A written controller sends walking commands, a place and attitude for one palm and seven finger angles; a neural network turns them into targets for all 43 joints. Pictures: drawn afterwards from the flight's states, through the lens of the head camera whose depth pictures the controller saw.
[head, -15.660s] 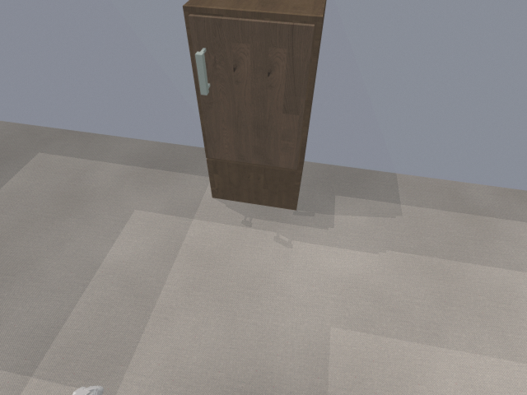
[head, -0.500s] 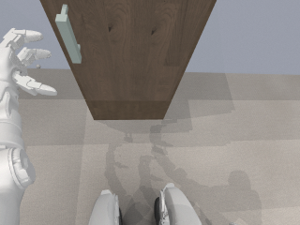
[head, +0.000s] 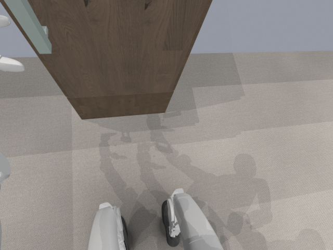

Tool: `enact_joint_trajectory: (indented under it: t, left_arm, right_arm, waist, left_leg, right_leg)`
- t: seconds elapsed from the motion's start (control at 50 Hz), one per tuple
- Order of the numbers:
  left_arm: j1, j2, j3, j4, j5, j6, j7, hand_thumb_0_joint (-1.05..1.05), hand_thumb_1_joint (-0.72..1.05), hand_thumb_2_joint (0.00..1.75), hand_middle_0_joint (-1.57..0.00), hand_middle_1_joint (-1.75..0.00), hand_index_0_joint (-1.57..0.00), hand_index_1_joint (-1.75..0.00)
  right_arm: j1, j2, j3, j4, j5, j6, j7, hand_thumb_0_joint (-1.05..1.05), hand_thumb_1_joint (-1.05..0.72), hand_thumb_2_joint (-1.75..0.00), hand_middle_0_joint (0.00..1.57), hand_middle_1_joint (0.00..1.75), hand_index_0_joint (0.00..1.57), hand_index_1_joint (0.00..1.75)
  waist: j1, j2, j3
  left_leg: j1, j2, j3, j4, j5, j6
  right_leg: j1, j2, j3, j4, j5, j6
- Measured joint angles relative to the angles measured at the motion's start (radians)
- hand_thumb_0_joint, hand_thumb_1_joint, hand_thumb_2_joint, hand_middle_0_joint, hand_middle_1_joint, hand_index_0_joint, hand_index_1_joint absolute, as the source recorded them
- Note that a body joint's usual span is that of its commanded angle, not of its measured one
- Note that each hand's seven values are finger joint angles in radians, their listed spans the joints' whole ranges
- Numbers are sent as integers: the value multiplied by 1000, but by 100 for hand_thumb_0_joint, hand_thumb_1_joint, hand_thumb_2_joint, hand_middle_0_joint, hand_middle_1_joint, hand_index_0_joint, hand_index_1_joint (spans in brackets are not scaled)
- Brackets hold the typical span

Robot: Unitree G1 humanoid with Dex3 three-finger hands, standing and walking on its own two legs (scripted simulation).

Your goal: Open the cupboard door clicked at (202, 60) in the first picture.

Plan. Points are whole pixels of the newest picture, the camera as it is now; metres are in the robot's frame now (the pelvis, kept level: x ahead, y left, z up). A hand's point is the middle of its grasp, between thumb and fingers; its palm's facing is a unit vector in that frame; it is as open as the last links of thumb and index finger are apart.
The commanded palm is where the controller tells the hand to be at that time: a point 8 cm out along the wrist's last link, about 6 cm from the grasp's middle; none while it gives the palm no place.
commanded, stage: move the hooked fingers beside the handle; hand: left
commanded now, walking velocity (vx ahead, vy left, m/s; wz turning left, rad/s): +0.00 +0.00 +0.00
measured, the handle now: (30, 14) +0.60 +0.20 +0.07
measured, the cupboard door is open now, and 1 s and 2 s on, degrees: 0 0 0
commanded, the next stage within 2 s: slide the fingers in behind the handle in 0.58 s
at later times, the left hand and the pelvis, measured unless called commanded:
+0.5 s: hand out of the picture +0.54 +0.25 +0.07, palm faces -0.01 -1.00 -0.03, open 14.0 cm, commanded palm +0.53 +0.28 +0.07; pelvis +0.01 +0.01 +0.01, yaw +1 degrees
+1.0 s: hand (4, 40) +0.54 +0.24 +0.07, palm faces -0.01 -1.00 -0.02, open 14.0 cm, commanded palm +0.52 +0.27 +0.07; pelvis +0.00 +0.00 +0.01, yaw +1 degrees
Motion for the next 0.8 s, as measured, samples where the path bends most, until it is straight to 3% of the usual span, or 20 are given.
enact_joint_trajectory:
  t: [0.16,0.46,0.58,0.72,0.8]
  left_arm:
    - [51,-48,-10,-57,-32,-4,-6,-1,-50,31,-30,-120,-30,-120]
    - [70,-119,-74,-45,-35,-26,28,-1,-50,30,-30,-120,-30,-120]
    - [79,-126,-52,-57,-27,-52,49,-1,-50,30,-30,-120,-30,-120]
    - [87,-103,-37,-43,-35,-43,27,-1,-50,31,-30,-120,-30,-120]
    - [79,-102,-62,-34,-48,-42,23,-1,-50,30,-30,-120,-30,-120]
  right_arm:
    - [-1,14,-8,21,2,6,13,0,-90,-90,20,30,21,30]
    - [-40,7,-19,2,0,10,16,0,-90,-90,20,30,21,30]
    - [-43,13,-17,0,-3,11,17,0,-90,-90,20,30,21,30]
    - [-32,16,-10,5,5,20,16,0,-90,-90,20,30,21,30]
    - [-22,15,-12,13,8,14,12,0,-90,-90,20,30,21,30]
  waist:
    - [27,-8,-7]
    - [38,-11,-24]
    - [35,-8,-21]
    - [37,-4,-16]
    - [43,-5,-15]
  left_leg:
    - [33,-4,-4,-26,0,0]
    - [77,-15,-8,-43,-3,4]
    - [74,-14,-4,-36,-5,3]
    - [82,-9,-1,-39,-2,0]
    - [79,-11,-5,-39,1,-1]
  right_leg:
    - [39,-2,-5,-30,0,3]
    - [88,-11,-9,-49,-6,8]
    - [80,-10,-4,-38,-8,7]
    - [84,-5,-1,-38,-6,4]
    - [83,-6,-4,-36,-5,2]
